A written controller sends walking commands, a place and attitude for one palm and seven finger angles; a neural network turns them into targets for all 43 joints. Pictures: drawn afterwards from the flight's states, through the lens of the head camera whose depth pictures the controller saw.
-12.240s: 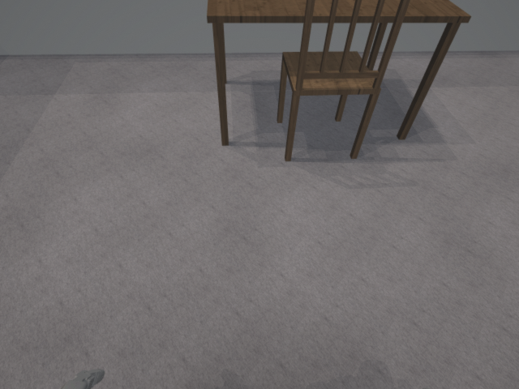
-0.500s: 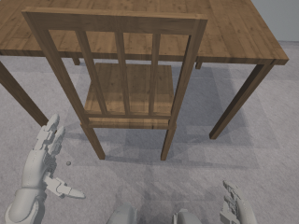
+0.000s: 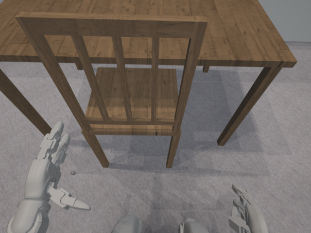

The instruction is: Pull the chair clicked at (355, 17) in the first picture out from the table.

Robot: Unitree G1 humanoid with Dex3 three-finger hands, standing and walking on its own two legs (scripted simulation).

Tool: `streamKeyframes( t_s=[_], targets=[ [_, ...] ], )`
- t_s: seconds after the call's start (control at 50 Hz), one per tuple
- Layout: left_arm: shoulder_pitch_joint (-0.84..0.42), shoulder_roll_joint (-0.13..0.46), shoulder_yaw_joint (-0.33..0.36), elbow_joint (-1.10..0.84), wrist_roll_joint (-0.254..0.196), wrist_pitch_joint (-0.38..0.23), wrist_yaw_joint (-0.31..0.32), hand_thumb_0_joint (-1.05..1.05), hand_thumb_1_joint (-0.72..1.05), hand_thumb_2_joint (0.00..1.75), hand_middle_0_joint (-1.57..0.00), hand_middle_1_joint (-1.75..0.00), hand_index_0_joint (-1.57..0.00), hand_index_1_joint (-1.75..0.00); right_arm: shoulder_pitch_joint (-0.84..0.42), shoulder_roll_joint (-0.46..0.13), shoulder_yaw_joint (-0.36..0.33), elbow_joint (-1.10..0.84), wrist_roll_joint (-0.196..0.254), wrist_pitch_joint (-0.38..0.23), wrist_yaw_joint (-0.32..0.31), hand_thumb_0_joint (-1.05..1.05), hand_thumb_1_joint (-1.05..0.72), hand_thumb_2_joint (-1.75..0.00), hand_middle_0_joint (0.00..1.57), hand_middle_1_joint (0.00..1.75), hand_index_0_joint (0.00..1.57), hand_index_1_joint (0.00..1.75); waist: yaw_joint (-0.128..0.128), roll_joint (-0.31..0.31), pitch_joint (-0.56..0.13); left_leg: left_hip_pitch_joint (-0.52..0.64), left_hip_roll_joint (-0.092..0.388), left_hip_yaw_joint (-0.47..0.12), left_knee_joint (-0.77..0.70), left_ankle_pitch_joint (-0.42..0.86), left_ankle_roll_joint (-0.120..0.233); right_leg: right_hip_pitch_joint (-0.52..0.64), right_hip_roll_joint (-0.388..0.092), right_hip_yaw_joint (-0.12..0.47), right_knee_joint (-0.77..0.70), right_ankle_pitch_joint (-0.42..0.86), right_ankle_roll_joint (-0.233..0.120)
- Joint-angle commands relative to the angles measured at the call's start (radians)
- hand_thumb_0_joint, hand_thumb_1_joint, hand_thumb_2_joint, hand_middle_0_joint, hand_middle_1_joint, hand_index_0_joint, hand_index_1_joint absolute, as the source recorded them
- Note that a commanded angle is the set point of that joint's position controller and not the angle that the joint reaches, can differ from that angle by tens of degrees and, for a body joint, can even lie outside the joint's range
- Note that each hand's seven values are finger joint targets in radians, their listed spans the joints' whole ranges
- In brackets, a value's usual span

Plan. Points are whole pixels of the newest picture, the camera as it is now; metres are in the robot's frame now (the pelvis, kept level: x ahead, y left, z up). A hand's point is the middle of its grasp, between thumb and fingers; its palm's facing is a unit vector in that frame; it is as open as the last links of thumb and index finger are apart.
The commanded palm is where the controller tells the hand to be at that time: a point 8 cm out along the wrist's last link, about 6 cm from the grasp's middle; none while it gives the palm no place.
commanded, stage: aim the fingers beside a spindle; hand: left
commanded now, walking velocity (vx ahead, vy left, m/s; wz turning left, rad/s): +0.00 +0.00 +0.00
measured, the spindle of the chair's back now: (124, 87) +0.52 +0.13 +0.03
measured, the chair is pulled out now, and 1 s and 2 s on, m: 0.00 0.00 0.00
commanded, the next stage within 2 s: none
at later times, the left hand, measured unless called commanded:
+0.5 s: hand (95, 157) +0.29 +0.17 +0.02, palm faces +0.03 -1.00 -0.05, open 16.9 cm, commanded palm +0.27 +0.22 +0.03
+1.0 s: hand (112, 144) +0.33 +0.14 +0.01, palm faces +0.01 -1.00 -0.03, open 16.9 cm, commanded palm +0.31 +0.19 +0.01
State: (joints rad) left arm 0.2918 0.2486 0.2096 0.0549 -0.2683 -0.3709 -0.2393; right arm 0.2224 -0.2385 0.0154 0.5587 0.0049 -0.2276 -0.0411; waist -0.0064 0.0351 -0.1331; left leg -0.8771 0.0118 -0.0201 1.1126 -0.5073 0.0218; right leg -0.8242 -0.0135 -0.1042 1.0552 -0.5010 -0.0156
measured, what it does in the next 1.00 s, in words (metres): stands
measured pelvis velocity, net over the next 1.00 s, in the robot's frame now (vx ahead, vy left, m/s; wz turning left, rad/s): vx -0.01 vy -0.01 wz -0.02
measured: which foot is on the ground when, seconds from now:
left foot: down 0.00-1.00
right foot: down 0.00-1.00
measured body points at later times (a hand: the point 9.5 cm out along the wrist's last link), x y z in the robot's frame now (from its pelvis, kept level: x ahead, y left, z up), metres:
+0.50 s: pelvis +0.00 -0.01 -0.01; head +0.08 -0.01 +0.43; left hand +0.28 +0.22 +0.03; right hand +0.16 -0.26 -0.10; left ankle +0.02 +0.10 -0.66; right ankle +0.01 -0.12 -0.66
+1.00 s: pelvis -0.01 -0.01 -0.02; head +0.09 +0.00 +0.41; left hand +0.33 +0.19 +0.01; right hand +0.14 -0.25 -0.13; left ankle +0.02 +0.10 -0.66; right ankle +0.01 -0.12 -0.66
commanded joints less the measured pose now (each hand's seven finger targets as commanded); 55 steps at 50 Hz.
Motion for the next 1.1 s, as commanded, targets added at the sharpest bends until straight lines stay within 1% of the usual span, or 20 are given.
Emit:
streamKeyframes(
  t_s=[0.0, 0.04, 0.08, 0.14, 0.22, 0.26, 0.32, 0.34, 0.38, 0.52, 0.56, 0.62, 0.7, 0.74, 0.84, 0.88, 0.96, 1.0, 1.02, 1.08],
  targets=[
    [-0.078, 0.13, 0.074, -0.177, -0.014, -0.07, 0.001, 0.0, -0.5, 0.3, -0.06, -0.08, -0.06, -0.08, -0.024, -0.142, -0.056, -0.132, 0.011, -0.054, -0.012, 0.0, -0.9, -0.9, 0.2, 0.3, 0.2, 0.3, -0.01, 0.027, -0.224, 0.189, -0.005, -0.036, -0.152, 0.266, -0.007, 0.1, 0.013, 0.046, -0.141, 0.215, -0.012],
    [-0.094, 0.134, 0.072, -0.162, -0.011, -0.064, -0.007, 0.0, -0.5, 0.3, -0.06, -0.08, -0.06, -0.08, -0.022, -0.144, -0.056, -0.132, 0.011, -0.052, -0.014, 0.0, -0.9, -0.9, 0.2, 0.3, 0.2, 0.3, -0.014, 0.006, -0.231, 0.175, -0.006, -0.033, -0.145, 0.266, -0.003, 0.111, 0.014, 0.051, -0.14, 0.222, -0.011],
    [-0.137, 0.106, 0.034, -0.158, -0.009, -0.063, -0.016, 0.0, -0.5, 0.3, -0.06, -0.08, -0.06, -0.08, -0.019, -0.144, -0.053, -0.131, 0.011, -0.055, -0.016, 0.0, -0.9, -0.9, 0.2, 0.3, 0.2, 0.3, -0.026, 0.014, -0.222, 0.175, -0.006, -0.033, -0.138, 0.251, -0.002, 0.084, 0.012, 0.051, -0.138, 0.208, -0.009],
    [-0.202, 0.113, 0.025, -0.166, -0.004, -0.073, -0.01, 0.0, -0.5, 0.3, -0.06, -0.08, -0.06, -0.08, -0.015, -0.148, -0.052, -0.125, 0.007, -0.063, -0.02, 0.0, -0.9, -0.9, 0.2, 0.3, 0.2, 0.3, -0.029, 0.011, -0.243, 0.17, -0.003, -0.041, -0.126, 0.243, -0.001, 0.068, 0.012, 0.054, -0.127, 0.191, -0.01],
    [-0.217, 0.101, 0.013, -0.17, 0.01, -0.081, 0.018, 0.0, -0.5, 0.3, -0.06, -0.08, -0.06, -0.08, -0.011, -0.144, -0.054, -0.124, 0.002, -0.065, -0.013, 0.0, -0.9, -0.9, 0.2, 0.3, 0.2, 0.3, -0.018, 0.038, -0.286, 0.192, -0.004, -0.039, -0.117, 0.289, -0.004, 0.074, 0.007, 0.055, -0.109, 0.23, -0.012],
    [-0.224, 0.111, 0.026, -0.136, 0.023, -0.072, 0.041, 0.0, -0.5, 0.3, -0.06, -0.08, -0.06, -0.08, -0.012, -0.145, -0.053, -0.124, 0.001, -0.055, -0.009, 0.0, -0.9, -0.9, 0.2, 0.3, 0.2, 0.3, -0.015, 0.024, -0.281, 0.17, -0.006, -0.036, -0.115, 0.277, -0.004, 0.07, 0.007, 0.055, -0.104, 0.221, -0.011],
    [-0.252, 0.127, 0.057, -0.075, 0.029, -0.062, 0.063, 0.0, -0.5, 0.3, -0.06, -0.08, -0.06, -0.08, -0.016, -0.146, -0.053, -0.125, 0.001, -0.037, -0.006, 0.0, -0.9, -0.9, 0.2, 0.3, 0.2, 0.3, -0.014, -0.033, -0.268, 0.11, -0.009, -0.023, -0.106, 0.226, 0.0, 0.084, 0.007, 0.068, -0.109, 0.193, -0.008],
    [-0.259, 0.137, 0.067, -0.063, 0.035, -0.061, 0.068, 0.0, -0.5, 0.3, -0.06, -0.08, -0.06, -0.08, -0.018, -0.145, -0.053, -0.125, 0.002, -0.032, -0.006, 0.0, -0.9, -0.9, 0.2, 0.3, 0.2, 0.3, -0.008, -0.018, -0.274, 0.105, -0.009, -0.021, -0.106, 0.225, 0.0, 0.083, 0.009, 0.07, -0.106, 0.187, -0.01],
    [-0.271, 0.112, 0.045, -0.074, 0.037, -0.061, 0.071, 0.0, -0.5, 0.3, -0.06, -0.08, -0.06, -0.08, -0.017, -0.141, -0.054, -0.133, 0.001, -0.027, -0.002, 0.0, -0.9, -0.9, 0.2, 0.3, 0.2, 0.3, -0.006, 0.009, -0.304, 0.121, -0.011, -0.014, -0.104, 0.25, 0.0, 0.1, 0.004, 0.074, -0.1, 0.221, -0.01],
    [-0.395, 0.098, 0.013, -0.03, 0.039, -0.079, 0.07, 0.0, -0.5, 0.3, -0.06, -0.08, -0.06, -0.08, -0.002, -0.145, -0.053, -0.111, -0.001, -0.012, -0.003, 0.0, -0.9, -0.9, 0.2, 0.3, 0.2, 0.3, -0.037, -0.015, -0.313, 0.097, -0.007, -0.01, -0.078, 0.25, 0.004, 0.095, 0.006, 0.088, -0.097, 0.242, -0.005],
    [-0.394, 0.105, 0.023, -0.02, 0.041, -0.088, 0.069, 0.0, -0.5, 0.3, -0.06, -0.08, -0.06, -0.08, 0.004, -0.145, -0.055, -0.106, -0.002, -0.011, -0.002, 0.0, -0.9, -0.9, 0.2, 0.3, 0.2, 0.3, -0.03, -0.001, -0.336, 0.106, -0.007, -0.01, -0.073, 0.277, 0.004, 0.1, 0.006, 0.089, -0.087, 0.271, -0.007],
    [-0.389, 0.074, -0.011, -0.012, 0.046, -0.089, 0.074, 0.0, -0.5, 0.3, -0.06, -0.08, -0.06, -0.08, 0.007, -0.145, -0.058, -0.104, -0.003, -0.006, 0.004, 0.0, -0.9, -0.9, 0.2, 0.3, 0.2, 0.3, -0.028, 0.016, -0.346, 0.131, -0.006, -0.011, -0.074, 0.298, 0.0, 0.083, 0.004, 0.08, -0.077, 0.286, -0.008],
    [-0.424, 0.054, -0.028, 0.038, 0.062, -0.086, 0.099, 0.0, -0.5, 0.3, -0.06, -0.08, -0.06, -0.08, 0.008, -0.146, -0.059, -0.104, -0.005, 0.009, 0.008, 0.0, -0.9, -0.9, 0.2, 0.3, 0.2, 0.3, -0.038, -0.024, -0.318, 0.097, -0.005, -0.015, -0.071, 0.267, 0.0, 0.051, 0.006, 0.074, -0.068, 0.254, -0.006],
    [-0.482, 0.073, -0.015, 0.051, 0.072, -0.09, 0.12, 0.0, -0.5, 0.3, -0.06, -0.08, -0.06, -0.08, 0.006, -0.149, -0.058, -0.1, -0.007, 0.017, 0.007, 0.0, -0.9, -0.9, 0.2, 0.3, 0.2, 0.3, -0.042, -0.021, -0.312, 0.083, -0.005, -0.014, -0.061, 0.246, 0.002, 0.029, 0.007, 0.076, -0.062, 0.231, -0.007],
    [-0.54, 0.075, -0.013, 0.046, 0.093, -0.115, 0.155, 0.0, -0.5, 0.3, -0.06, -0.08, -0.06, -0.08, 0.01, -0.146, -0.06, -0.1, -0.014, 0.033, 0.014, 0.0, -0.9, -0.9, 0.2, 0.3, 0.2, 0.3, -0.036, 0.009, -0.384, 0.113, -0.004, -0.019, -0.049, 0.296, -0.001, 0.027, 0.007, 0.073, -0.031, 0.268, -0.012],
    [-0.548, 0.049, -0.04, 0.04, 0.098, -0.122, 0.162, 0.0, -0.5, 0.3, -0.06, -0.08, -0.06, -0.08, 0.01, -0.142, -0.06, -0.099, -0.017, 0.038, 0.019, 0.0, -0.9, -0.9, 0.2, 0.3, 0.2, 0.3, -0.035, 0.019, -0.407, 0.133, -0.004, -0.019, -0.045, 0.314, -0.004, 0.028, 0.005, 0.076, -0.027, 0.283, -0.011],
    [-0.586, 0.01, -0.087, 0.099, 0.111, -0.11, 0.17, 0.0, -0.5, 0.3, -0.06, -0.08, -0.06, -0.08, 0.018, -0.146, -0.06, -0.09, -0.015, 0.054, 0.024, 0.0, -0.9, -0.9, 0.2, 0.3, 0.2, 0.3, -0.055, -0.015, -0.388, 0.12, 0.002, -0.027, -0.039, 0.302, -0.005, -0.01, 0.007, 0.065, -0.019, 0.266, -0.01],
    [-0.601, 0.003, -0.092, 0.144, 0.119, -0.101, 0.18, 0.0, -0.5, 0.3, -0.06, -0.08, -0.06, -0.08, 0.015, -0.147, -0.061, -0.087, -0.013, 0.065, 0.025, 0.0, -0.9, -0.9, 0.2, 0.3, 0.2, 0.3, -0.057, -0.025, -0.357, 0.099, 0.003, -0.028, -0.041, 0.264, -0.006, -0.032, 0.007, 0.064, -0.024, 0.234, -0.01],
    [-0.628, -0.014, -0.107, 0.142, 0.12, -0.101, 0.184, 0.0, -0.5, 0.3, -0.06, -0.08, -0.06, -0.08, 0.015, -0.146, -0.061, -0.088, -0.014, 0.069, 0.026, 0.0, -0.9, -0.9, 0.2, 0.3, 0.2, 0.3, -0.059, -0.025, -0.362, 0.092, -0.001, -0.025, -0.038, 0.257, -0.004, -0.031, 0.006, 0.067, -0.024, 0.23, -0.01],
    [-0.656, -0.001, -0.094, 0.161, 0.136, -0.105, 0.21, 0.0, -0.5, 0.3, -0.06, -0.08, -0.06, -0.08, 0.015, -0.145, -0.061, -0.09, -0.016, 0.084, 0.028, 0.0, -0.9, -0.9, 0.2, 0.3, 0.2, 0.3, -0.053, -0.013, -0.37, 0.087, -0.001, -0.026, -0.035, 0.252, -0.007, -0.042, 0.006, 0.065, -0.012, 0.221, -0.013]
  ],
)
